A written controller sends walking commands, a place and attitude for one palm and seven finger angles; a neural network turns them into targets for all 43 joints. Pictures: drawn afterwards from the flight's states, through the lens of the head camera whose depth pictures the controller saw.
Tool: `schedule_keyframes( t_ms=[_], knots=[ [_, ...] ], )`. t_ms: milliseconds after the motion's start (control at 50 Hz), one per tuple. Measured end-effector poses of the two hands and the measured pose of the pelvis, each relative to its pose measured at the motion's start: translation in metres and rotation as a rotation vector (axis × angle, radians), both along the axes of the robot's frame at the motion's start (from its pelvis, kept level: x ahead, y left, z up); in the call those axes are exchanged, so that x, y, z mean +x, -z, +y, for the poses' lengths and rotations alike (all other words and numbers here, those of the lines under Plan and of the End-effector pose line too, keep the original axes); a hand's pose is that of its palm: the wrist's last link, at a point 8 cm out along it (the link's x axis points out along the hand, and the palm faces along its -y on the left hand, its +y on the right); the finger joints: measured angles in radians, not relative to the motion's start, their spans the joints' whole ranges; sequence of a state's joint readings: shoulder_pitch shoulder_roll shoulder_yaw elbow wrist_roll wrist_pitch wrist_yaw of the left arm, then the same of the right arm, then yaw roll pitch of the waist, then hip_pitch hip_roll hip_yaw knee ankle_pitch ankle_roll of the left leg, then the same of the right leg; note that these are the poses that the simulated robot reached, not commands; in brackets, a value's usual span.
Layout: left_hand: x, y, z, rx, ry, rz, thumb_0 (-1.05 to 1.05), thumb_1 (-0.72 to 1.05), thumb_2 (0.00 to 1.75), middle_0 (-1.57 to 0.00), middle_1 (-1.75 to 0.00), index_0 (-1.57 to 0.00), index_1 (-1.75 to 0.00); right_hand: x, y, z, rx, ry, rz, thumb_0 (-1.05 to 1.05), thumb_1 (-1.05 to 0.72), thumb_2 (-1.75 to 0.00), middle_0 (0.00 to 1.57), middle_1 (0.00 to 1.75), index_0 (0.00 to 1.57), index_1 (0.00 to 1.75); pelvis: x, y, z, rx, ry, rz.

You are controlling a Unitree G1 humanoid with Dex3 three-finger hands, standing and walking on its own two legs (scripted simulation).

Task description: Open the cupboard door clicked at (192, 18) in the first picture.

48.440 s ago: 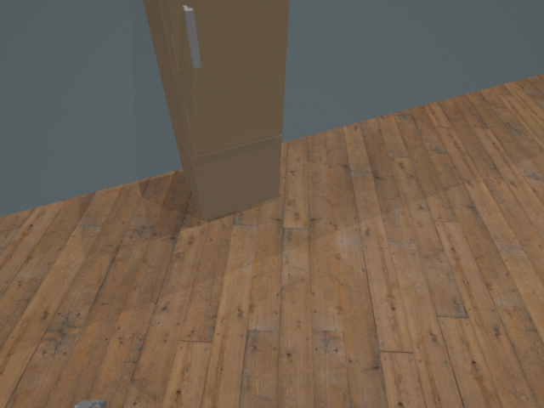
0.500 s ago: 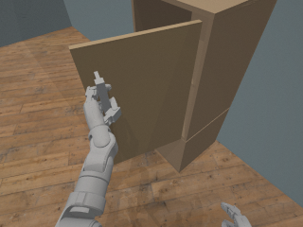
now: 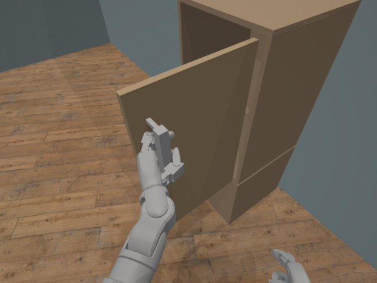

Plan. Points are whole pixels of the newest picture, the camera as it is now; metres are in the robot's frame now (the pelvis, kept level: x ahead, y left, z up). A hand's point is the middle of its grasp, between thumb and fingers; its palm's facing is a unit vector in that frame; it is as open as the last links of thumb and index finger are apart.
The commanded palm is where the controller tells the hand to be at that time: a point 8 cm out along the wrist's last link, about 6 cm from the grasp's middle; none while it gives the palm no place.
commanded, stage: open thumb and fingers to let go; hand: left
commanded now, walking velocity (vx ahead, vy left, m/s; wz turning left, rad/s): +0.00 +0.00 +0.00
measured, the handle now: (159, 151) +0.37 +0.09 +0.10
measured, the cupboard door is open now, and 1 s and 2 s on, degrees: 93 94 93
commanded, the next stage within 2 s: slide the hand sideways off the handle in 0.72 s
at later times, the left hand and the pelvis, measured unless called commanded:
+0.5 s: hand (176, 163) +0.33 +0.05 +0.10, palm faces +0.30 -0.95 -0.02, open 13.5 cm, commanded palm +0.30 +0.10 +0.10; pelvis -0.01 +0.01 +0.00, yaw -1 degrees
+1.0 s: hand (171, 177) +0.30 +0.06 +0.10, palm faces -0.14 -0.98 -0.11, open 15.7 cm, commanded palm +0.29 +0.10 +0.10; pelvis -0.03 +0.02 -0.01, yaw +0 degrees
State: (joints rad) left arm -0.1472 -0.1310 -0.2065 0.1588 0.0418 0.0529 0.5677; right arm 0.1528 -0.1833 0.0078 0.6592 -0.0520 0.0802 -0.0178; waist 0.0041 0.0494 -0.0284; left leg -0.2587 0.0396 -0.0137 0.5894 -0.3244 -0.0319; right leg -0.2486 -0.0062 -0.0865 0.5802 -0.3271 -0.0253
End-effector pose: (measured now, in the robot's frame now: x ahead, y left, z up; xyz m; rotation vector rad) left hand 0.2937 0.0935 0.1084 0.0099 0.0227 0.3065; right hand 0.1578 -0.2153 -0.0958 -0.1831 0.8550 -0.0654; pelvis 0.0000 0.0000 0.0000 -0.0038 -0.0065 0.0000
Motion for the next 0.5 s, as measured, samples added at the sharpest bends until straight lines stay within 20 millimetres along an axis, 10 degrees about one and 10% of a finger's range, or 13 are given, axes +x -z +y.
schedule_keyframes(
  t_ms=[500],
  knots=[
    [0.004, 0.004, 0.002, 0.009, 0.004, 0.002, 0.00, -0.38, 0.35, -0.30, -1.12, -0.30, -1.12, -0.031, 0.010, 0.015, 0.019, 0.015, 0.043, 0.02, -0.90, -0.90, 0.20, 0.30, 0.20, 0.30, -0.015, 0.003, 0.012, 0.002, 0.013, 0.017]
  ],
)
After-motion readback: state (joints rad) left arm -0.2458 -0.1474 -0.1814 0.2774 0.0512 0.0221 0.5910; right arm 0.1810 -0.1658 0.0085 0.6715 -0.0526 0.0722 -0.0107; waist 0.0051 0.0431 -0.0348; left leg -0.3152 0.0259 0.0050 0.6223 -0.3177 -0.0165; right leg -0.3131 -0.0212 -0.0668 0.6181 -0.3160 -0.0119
